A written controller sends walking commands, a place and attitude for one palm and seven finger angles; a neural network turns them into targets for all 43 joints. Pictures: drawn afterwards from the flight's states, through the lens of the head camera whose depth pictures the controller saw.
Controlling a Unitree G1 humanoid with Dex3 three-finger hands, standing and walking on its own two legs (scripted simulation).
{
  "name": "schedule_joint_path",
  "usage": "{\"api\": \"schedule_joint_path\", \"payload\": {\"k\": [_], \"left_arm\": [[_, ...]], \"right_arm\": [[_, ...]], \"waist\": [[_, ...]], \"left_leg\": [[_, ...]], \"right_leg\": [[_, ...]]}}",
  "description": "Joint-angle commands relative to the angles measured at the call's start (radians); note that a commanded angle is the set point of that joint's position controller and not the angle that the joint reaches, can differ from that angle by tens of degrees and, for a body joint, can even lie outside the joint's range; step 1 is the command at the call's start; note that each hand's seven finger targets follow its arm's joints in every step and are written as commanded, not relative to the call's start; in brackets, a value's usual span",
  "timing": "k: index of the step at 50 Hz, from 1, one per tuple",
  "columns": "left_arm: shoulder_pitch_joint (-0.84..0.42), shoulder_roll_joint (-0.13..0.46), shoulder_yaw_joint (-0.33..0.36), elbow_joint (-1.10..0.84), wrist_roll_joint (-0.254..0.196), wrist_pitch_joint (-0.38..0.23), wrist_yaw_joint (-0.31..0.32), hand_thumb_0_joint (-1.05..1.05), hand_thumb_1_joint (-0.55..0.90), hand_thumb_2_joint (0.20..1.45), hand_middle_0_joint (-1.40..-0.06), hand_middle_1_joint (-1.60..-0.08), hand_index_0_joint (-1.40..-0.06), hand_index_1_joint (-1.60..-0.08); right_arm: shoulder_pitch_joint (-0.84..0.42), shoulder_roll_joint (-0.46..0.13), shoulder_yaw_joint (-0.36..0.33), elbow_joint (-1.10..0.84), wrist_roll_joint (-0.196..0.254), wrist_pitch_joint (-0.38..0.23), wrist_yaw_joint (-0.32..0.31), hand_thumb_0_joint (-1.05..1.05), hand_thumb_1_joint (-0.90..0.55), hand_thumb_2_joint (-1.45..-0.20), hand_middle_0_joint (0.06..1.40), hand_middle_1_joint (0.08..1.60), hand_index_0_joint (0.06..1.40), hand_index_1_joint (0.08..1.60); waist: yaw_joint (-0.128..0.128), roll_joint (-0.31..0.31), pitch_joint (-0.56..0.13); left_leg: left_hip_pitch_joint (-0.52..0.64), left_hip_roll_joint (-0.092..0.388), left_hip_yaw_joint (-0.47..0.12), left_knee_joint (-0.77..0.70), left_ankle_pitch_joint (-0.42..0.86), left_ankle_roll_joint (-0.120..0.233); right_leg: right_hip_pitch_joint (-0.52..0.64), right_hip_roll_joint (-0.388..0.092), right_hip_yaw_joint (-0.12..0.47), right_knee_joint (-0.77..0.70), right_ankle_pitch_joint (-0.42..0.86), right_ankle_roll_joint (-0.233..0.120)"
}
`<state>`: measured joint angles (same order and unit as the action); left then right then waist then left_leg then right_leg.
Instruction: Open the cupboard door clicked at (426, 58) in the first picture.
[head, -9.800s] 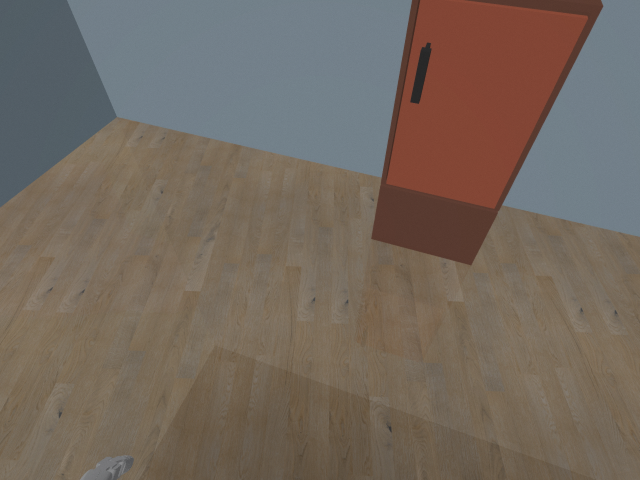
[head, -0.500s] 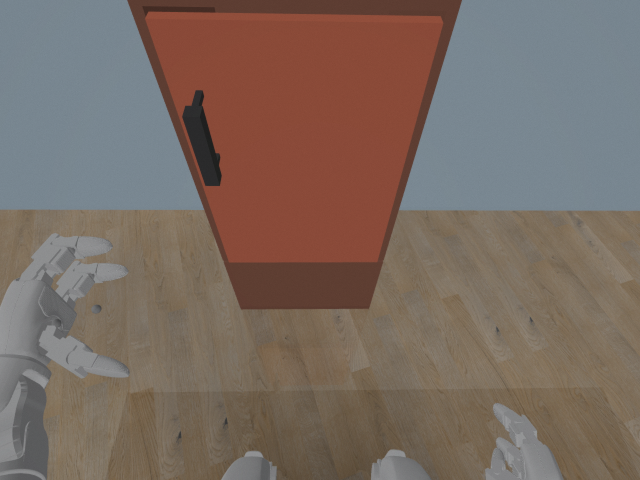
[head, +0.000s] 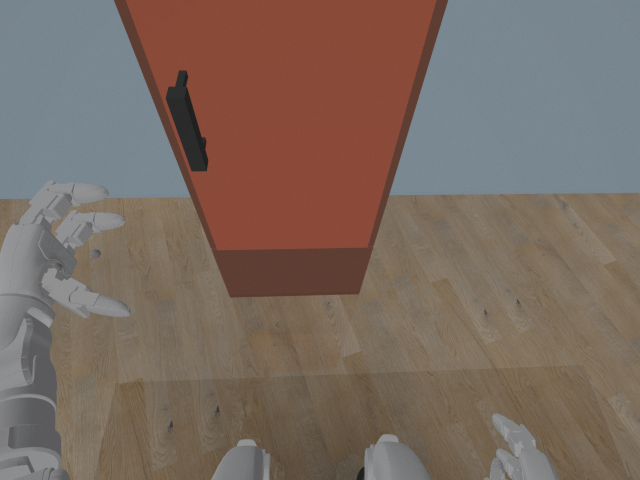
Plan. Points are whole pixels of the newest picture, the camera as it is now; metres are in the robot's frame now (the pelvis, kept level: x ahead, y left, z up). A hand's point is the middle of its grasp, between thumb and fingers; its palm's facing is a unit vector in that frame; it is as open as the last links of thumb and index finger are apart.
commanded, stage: move the hooked fingers beside the handle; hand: left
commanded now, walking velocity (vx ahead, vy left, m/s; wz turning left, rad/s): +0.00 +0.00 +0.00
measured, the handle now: (191, 123) +0.59 +0.21 +0.05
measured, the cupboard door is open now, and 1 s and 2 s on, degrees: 0 0 0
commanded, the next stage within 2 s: none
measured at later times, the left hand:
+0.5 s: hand (121, 205) +0.43 +0.27 +0.06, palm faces +0.06 -1.00 -0.02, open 14.0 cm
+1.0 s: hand (137, 165) +0.50 +0.26 +0.06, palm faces +0.04 -1.00 -0.02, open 14.0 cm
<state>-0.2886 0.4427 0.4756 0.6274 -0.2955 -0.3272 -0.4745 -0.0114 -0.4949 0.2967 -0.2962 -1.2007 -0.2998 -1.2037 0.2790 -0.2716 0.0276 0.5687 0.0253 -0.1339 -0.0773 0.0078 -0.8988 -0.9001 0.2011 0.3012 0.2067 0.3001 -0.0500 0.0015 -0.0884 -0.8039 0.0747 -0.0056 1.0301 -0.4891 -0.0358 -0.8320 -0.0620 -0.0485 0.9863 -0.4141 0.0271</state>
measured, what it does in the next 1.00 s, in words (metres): stands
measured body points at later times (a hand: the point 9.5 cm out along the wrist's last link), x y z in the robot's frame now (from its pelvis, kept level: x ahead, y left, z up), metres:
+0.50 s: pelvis +0.00 +0.01 -0.01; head +0.12 +0.02 +0.43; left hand +0.42 +0.32 +0.06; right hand +0.08 -0.27 -0.11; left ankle +0.00 +0.14 -0.67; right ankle +0.03 -0.14 -0.67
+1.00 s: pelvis +0.00 +0.01 -0.02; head +0.15 +0.03 +0.41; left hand +0.49 +0.32 +0.06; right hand +0.01 -0.27 -0.12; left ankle +0.00 +0.14 -0.67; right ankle +0.03 -0.14 -0.67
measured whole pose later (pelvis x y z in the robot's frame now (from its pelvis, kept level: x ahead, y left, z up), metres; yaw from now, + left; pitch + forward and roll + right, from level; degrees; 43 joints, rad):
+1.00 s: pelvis +0.00 +0.01 -0.02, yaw -2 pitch +23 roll -3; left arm -0.86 0.68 0.54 1.16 -0.11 -0.36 -0.41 -0.01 -0.49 0.30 -0.30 -1.20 -0.30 -1.20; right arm 0.36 -0.29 0.04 0.61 0.00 0.04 -0.04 0.00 -0.90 -0.90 0.20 0.30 0.21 0.30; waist -0.17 0.00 -0.08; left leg -1.01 0.09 -0.01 1.12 -0.51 -0.02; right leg -1.03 -0.04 -0.04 1.03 -0.41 0.04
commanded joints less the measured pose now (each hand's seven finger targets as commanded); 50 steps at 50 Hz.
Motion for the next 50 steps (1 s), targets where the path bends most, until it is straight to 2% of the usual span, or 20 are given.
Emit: {"api": "schedule_joint_path", "payload": {"k": [1, 7, 10, 11, 12, 16, 20, 24, 28, 30, 31, 35, 38, 41, 42, 43, 44, 46, 48, 50], "left_arm": [[-0.212, 0.318, 0.121, -0.118, -0.021, -0.044, 0.008, 0.0, -0.5, 0.3, -0.3, -1.2, -0.3, -1.2], [-0.371, 0.272, 0.048, -0.1, 0.003, -0.085, 0.013, 0.0, -0.5, 0.3, -0.3, -1.2, -0.3, -1.2], [-0.46, 0.308, 0.06, -0.064, 0.014, -0.109, 0.014, 0.0, -0.5, 0.3, -0.3, -1.2, -0.3, -1.2], [-0.49, 0.322, 0.067, -0.057, 0.022, -0.116, 0.014, 0.0, -0.5, 0.3, -0.3, -1.2, -0.3, -1.2], [-0.486, 0.297, 0.045, -0.037, 0.027, -0.114, 0.012, 0.0, -0.5, 0.3, -0.3, -1.2, -0.3, -1.2], [-0.535, 0.378, 0.095, 0.017, 0.05, -0.105, 0.025, 0.0, -0.5, 0.3, -0.3, -1.2, -0.3, -1.2], [-0.566, 0.392, 0.104, 0.041, 0.065, -0.103, 0.047, 0.0, -0.5, 0.3, -0.3, -1.2, -0.3, -1.2], [-0.649, 0.366, 0.064, 0.128, 0.089, -0.099, 0.061, 0.0, -0.5, 0.3, -0.3, -1.2, -0.3, -1.2], [-0.694, 0.412, 0.089, 0.187, 0.106, -0.109, 0.062, 0.0, -0.5, 0.3, -0.3, -1.2, -0.3, -1.2], [-0.754, 0.399, 0.067, 0.179, 0.111, -0.12, 0.059, 0.0, -0.5, 0.3, -0.3, -1.2, -0.3, -1.2], [-0.755, 0.437, 0.096, 0.194, 0.116, -0.123, 0.06, 0.0, -0.5, 0.3, -0.3, -1.2, -0.3, -1.2], [-0.821, 0.463, 0.097, 0.248, 0.127, -0.122, 0.061, 0.0, -0.5, 0.3, -0.3, -1.2, -0.3, -1.2], [-0.862, 0.534, 0.133, 0.276, 0.145, -0.119, 0.064, 0.0, -0.5, 0.3, -0.3, -1.2, -0.3, -1.2], [-0.888, 0.52, 0.114, 0.242, 0.153, -0.131, 0.065, 0.0, -0.5, 0.3, -0.3, -1.2, -0.3, -1.2], [-0.866, 0.522, 0.119, 0.251, 0.154, -0.129, 0.064, 0.0, -0.5, 0.3, -0.3, -1.2, -0.3, -1.2], [-0.89, 0.526, 0.114, 0.256, 0.154, -0.128, 0.062, 0.0, -0.5, 0.3, -0.3, -1.2, -0.3, -1.2], [-0.886, 0.531, 0.117, 0.285, 0.156, -0.12, 0.062, 0.0, -0.5, 0.3, -0.3, -1.2, -0.3, -1.2], [-0.922, 0.505, 0.086, 0.341, 0.156, -0.099, 0.057, 0.0, -0.5, 0.3, -0.3, -1.2, -0.3, -1.2], [-0.948, 0.534, 0.092, 0.366, 0.168, -0.081, 0.06, 0.0, -0.5, 0.3, -0.3, -1.2, -0.3, -1.2], [-1.007, 0.573, 0.102, 0.363, 0.178, -0.082, 0.068, 0.0, -0.5, 0.3, -0.3, -1.2, -0.3, -1.2]], "right_arm": [[0.05, -0.158, -0.067, -0.119, 0.004, -0.026, -0.004, 0.0, -0.9, -0.9, 0.2, 0.3, 0.2, 0.3], [0.082, -0.163, -0.076, -0.097, 0.002, -0.008, 0.0, 0.0, -0.9, -0.9, 0.2, 0.3, 0.2, 0.3], [0.098, -0.17, -0.079, -0.074, 0.0, 0.0, -0.006, 0.0, -0.9, -0.9, 0.2, 0.3, 0.2, 0.3], [0.104, -0.17, -0.079, -0.066, -0.003, 0.003, -0.005, 0.0, -0.9, -0.9, 0.2, 0.3, 0.2, 0.3], [0.105, -0.166, -0.079, -0.066, -0.001, 0.007, -0.004, 0.0, -0.9, -0.9, 0.2, 0.3, 0.2, 0.3], [0.122, -0.171, -0.077, -0.053, -0.005, 0.026, -0.002, 0.0, -0.9, -0.9, 0.2, 0.3, 0.2, 0.3], [0.131, -0.167, -0.077, -0.057, -0.01, 0.042, 0.006, 0.0, -0.9, -0.9, 0.2, 0.3, 0.2, 0.3], [0.146, -0.17, -0.075, -0.047, -0.01, 0.059, 0.014, 0.0, -0.9, -0.9, 0.2, 0.3, 0.2, 0.3], [0.166, -0.177, -0.076, -0.04, -0.014, 0.077, 0.013, 0.0, -0.9, -0.9, 0.2, 0.3, 0.2, 0.3], [0.176, -0.174, -0.075, -0.032, -0.018, 0.083, 0.014, 0.0, -0.9, -0.9, 0.2, 0.3, 0.2, 0.3], [0.183, -0.179, -0.076, -0.028, -0.018, 0.089, 0.015, 0.0, -0.9, -0.9, 0.2, 0.3, 0.2, 0.3], [0.193, -0.181, -0.072, -0.022, -0.02, 0.103, 0.013, 0.0, -0.9, -0.9, 0.2, 0.3, 0.2, 0.3], [0.206, -0.187, -0.067, -0.018, -0.023, 0.115, 0.012, 0.0, -0.9, -0.9, 0.2, 0.3, 0.2, 0.3], [0.219, -0.184, -0.068, -0.015, -0.03, 0.124, 0.019, 0.0, -0.9, -0.9, 0.2, 0.3, 0.2, 0.3], [0.225, -0.185, -0.07, -0.016, -0.031, 0.128, 0.021, 0.0, -0.9, -0.9, 0.2, 0.3, 0.2, 0.3], [0.225, -0.187, -0.068, -0.01, -0.031, 0.133, 0.023, 0.0, -0.9, -0.9, 0.2, 0.3, 0.2, 0.3], [0.228, -0.188, -0.067, -0.009, -0.031, 0.138, 0.023, 0.0, -0.9, -0.9, 0.2, 0.3, 0.2, 0.3], [0.235, -0.19, -0.061, -0.005, -0.027, 0.146, 0.023, 0.0, -0.9, -0.9, 0.2, 0.3, 0.2, 0.3], [0.24, -0.196, -0.06, -0.01, -0.027, 0.152, 0.019, 0.0, -0.9, -0.9, 0.2, 0.3, 0.2, 0.3], [0.246, -0.198, -0.054, -0.008, -0.03, 0.153, 0.017, 0.0, -0.9, -0.9, 0.2, 0.3, 0.2, 0.3]], "waist": [[0.031, 0.06, -0.34], [-0.013, 0.074, -0.342], [-0.026, 0.075, -0.347], [-0.021, 0.08, -0.379], [-0.022, 0.1, -0.381], [-0.014, 0.109, -0.418], [-0.01, 0.12, -0.439], [-0.043, 0.097, -0.402], [-0.048, 0.093, -0.431], [-0.059, 0.122, -0.454], [-0.052, 0.104, -0.469], [-0.075, 0.099, -0.45], [-0.074, 0.107, -0.487], [-0.075, 0.183, -0.548], [-0.074, 0.17, -0.559], [-0.083, 0.18, -0.547], [-0.084, 0.158, -0.524], [-0.112, 0.134, -0.467], [-0.12, 0.129, -0.449], [-0.125, 0.156, -0.457]], "left_leg": [[0.107, -0.067, 0.022, -0.155, 0.303, 0.039], [0.127, -0.063, 0.018, -0.144, 0.287, 0.043], [0.12, -0.061, 0.011, -0.129, 0.27, 0.047], [0.132, -0.06, 0.008, -0.129, 0.284, 0.046], [0.142, -0.062, 0.011, -0.128, 0.292, 0.046], [0.134, -0.059, 0.008, -0.118, 0.331, 0.046], [0.135, -0.056, 0.006, -0.108, 0.369, 0.044], [0.106, -0.052, 0.006, -0.1, 0.329, 0.045], [0.103, -0.052, 0.009, -0.086, 0.338, 0.049], [0.119, -0.05, 0.004, -0.075, 0.369, 0.05], [0.121, -0.047, 0.002, -0.075, 0.373, 0.049], [0.081, -0.048, 0.001, -0.06, 0.346, 0.055], [0.059, -0.049, 0.0, -0.05, 0.348, 0.057], [0.138, -0.044, -0.005, -0.041, 0.432, 0.052], [0.145, -0.043, -0.005, -0.036, 0.453, 0.052], [0.142, -0.04, -0.009, -0.034, 0.446, 0.051], [0.122, -0.04, -0.01, -0.036, 0.436, 0.052], [0.094, -0.037, -0.012, -0.038, 0.392, 0.055], [0.061, -0.04, -0.011, -0.041, 0.351, 0.059], [0.048, -0.04, -0.013, -0.032, 0.344, 0.06]], "right_leg": [[0.276, 0.072, 0.006, -0.107, 0.257, -0.034], [0.206, 0.079, 0.003, -0.103, 0.23, -0.033], [0.178, 0.079, 0.008, -0.096, 0.202, -0.037], [0.187, 0.078, 0.007, -0.09, 0.213, -0.037], [0.181, 0.078, 0.006, -0.089, 0.221, -0.038], [0.193, 0.077, 0.007, -0.075, 0.254, -0.039], [0.194, 0.078, 0.004, -0.062, 0.285, -0.04], [0.145, 0.08, 0.0, -0.065, 0.256, -0.032], [0.144, 0.079, 0.006, -0.061, 0.269, -0.032], [0.129, 0.079, 0.006, -0.05, 0.288, -0.034], [0.138, 0.081, 0.007, -0.05, 0.289, -0.033], [0.123, 0.082, 0.012, -0.049, 0.278, -0.031], [0.146, 0.081, 0.018, -0.042, 0.292, -0.027], [0.12, 0.083, 0.013, -0.031, 0.329, -0.03], [0.12, 0.086, 0.011, -0.03, 0.343, -0.03], [0.104, 0.085, 0.009, -0.031, 0.332, -0.029], [0.107, 0.087, 0.007, -0.034, 0.326, -0.029], [0.075, 0.09, 0.004, -0.044, 0.297, -0.026], [0.072, 0.087, 0.007, -0.051, 0.271, -0.024], [0.064, 0.086, 0.01, -0.043, 0.264, -0.028]]}}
